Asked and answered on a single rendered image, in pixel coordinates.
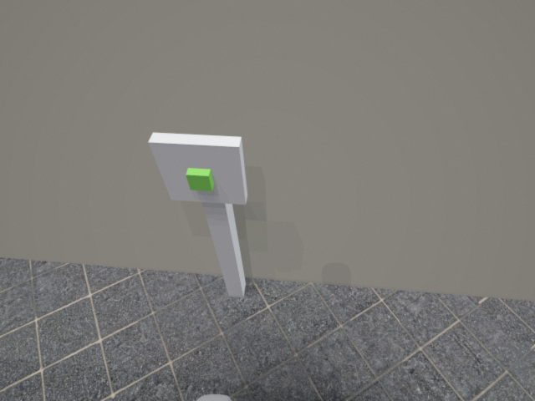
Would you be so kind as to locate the panel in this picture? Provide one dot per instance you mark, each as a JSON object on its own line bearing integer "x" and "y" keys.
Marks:
{"x": 223, "y": 155}

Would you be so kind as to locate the button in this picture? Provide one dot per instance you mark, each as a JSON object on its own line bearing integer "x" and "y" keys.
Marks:
{"x": 200, "y": 179}

